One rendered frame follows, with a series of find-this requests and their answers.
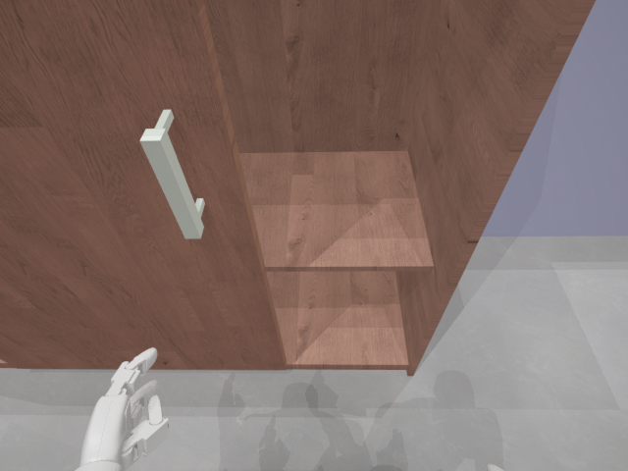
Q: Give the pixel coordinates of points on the wardrobe door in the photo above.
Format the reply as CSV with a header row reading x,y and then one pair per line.
x,y
94,267

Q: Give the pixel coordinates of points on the handle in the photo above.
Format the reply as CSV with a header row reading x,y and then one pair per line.
x,y
165,164

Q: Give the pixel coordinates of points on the robot left hand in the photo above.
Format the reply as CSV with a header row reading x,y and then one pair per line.
x,y
112,433

